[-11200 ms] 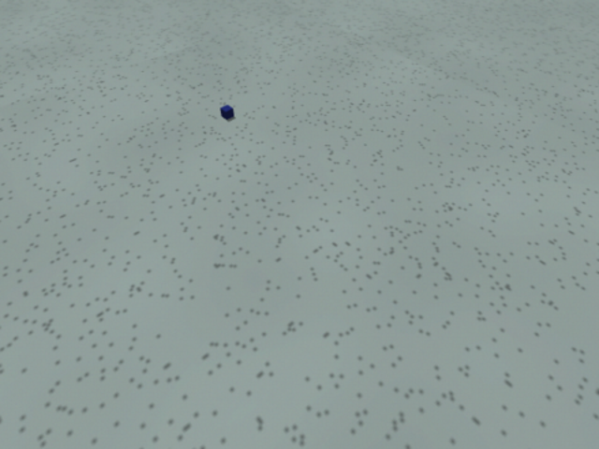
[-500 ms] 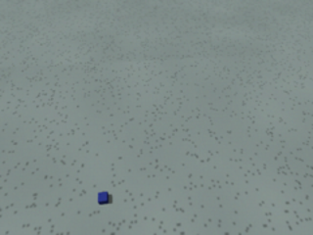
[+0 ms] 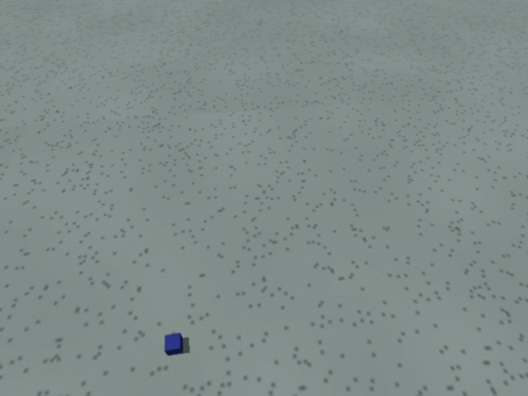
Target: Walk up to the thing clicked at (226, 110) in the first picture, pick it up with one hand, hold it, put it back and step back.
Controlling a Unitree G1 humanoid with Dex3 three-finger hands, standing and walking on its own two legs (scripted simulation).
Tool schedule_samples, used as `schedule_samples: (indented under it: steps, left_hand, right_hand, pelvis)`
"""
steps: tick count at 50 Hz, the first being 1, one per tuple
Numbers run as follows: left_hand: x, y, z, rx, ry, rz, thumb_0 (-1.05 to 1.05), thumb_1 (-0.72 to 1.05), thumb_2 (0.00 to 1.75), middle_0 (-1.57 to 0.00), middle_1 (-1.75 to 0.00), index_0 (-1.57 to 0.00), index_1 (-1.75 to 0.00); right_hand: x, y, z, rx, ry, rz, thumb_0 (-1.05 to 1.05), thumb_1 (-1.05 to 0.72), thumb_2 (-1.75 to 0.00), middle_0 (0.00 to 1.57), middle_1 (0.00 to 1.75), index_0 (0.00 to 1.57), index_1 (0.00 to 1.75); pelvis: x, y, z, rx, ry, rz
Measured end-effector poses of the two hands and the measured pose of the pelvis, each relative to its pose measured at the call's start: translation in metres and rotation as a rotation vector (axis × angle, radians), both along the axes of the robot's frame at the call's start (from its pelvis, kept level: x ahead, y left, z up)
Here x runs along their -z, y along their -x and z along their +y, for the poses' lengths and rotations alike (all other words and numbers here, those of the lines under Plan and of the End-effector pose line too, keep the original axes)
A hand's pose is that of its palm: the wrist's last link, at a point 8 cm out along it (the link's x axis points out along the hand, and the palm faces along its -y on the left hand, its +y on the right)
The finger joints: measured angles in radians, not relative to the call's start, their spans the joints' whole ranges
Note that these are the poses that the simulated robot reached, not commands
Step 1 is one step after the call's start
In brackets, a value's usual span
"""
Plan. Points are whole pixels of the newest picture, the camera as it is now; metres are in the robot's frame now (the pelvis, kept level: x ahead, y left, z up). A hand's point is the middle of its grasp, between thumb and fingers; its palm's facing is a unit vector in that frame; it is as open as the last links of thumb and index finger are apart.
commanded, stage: stand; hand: left
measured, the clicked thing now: (173, 344) +0.43 +0.31 -0.76
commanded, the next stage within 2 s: rise first in 1.96 s
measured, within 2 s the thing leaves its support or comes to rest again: neither
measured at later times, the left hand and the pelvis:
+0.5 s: hand out of the picture +0.09 +0.24 -0.15, palm faces -0.04 -0.94 -0.34, open 7.4 cm; pelvis +0.01 -0.01 +0.00, yaw -1 degrees
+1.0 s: hand out of the picture +0.08 +0.24 -0.15, palm faces -0.04 -0.94 -0.34, open 7.4 cm; pelvis +0.01 -0.02 +0.00, yaw -1 degrees
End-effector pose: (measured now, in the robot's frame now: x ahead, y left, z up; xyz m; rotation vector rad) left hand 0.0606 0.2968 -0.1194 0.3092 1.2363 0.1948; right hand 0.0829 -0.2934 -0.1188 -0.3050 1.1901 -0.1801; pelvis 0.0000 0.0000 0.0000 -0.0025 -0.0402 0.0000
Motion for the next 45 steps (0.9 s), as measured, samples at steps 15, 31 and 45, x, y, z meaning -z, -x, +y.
schedule_samples:
  steps: [15, 31, 45]
  left_hand:
    - [-0.002, -0.019, -0.014, 0.024, 0.0, -0.016, 0.01, 0.91, 0.89, -0.21, -0.3, -0.2, -0.3]
    - [-0.004, -0.026, -0.016, 0.028, -0.007, -0.028, 0.0, 0.91, 0.89, -0.21, -0.3, -0.2, -0.3]
    - [-0.003, -0.018, -0.017, 0.024, -0.005, -0.006, 0.01, 0.91, 0.89, -0.21, -0.3, -0.2, -0.3]
  right_hand:
    - [0.001, 0.007, -0.016, 0.024, 0.014, 0.032, 0.01, -0.9, -0.9, 0.21, 0.3, 0.21, 0.3]
    - [0.001, 0.008, -0.02, 0.022, 0.014, 0.034, 0.01, -0.9, -0.9, 0.21, 0.3, 0.21, 0.3]
    - [0.001, 0.01, -0.021, 0.021, 0.012, 0.041, 0.01, -0.9, -0.9, 0.21, 0.3, 0.21, 0.3]
  pelvis:
    - [-0.001, -0.008, -0.01, 0.008, -0.001, 0.001]
    - [-0.001, -0.009, -0.015, 0.012, 0.0, 0.001]
    - [-0.001, -0.009, -0.017, 0.016, -0.001, 0.003]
